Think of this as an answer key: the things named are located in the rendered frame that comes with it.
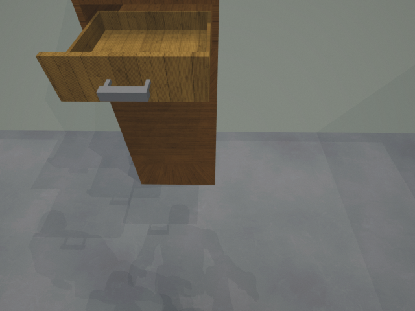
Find cabinet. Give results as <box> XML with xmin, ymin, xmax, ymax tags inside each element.
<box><xmin>71</xmin><ymin>0</ymin><xmax>219</xmax><ymax>185</ymax></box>

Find handle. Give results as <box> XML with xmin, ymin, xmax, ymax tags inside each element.
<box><xmin>96</xmin><ymin>79</ymin><xmax>151</xmax><ymax>102</ymax></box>

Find drawer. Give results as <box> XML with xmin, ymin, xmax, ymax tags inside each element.
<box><xmin>36</xmin><ymin>11</ymin><xmax>211</xmax><ymax>102</ymax></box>

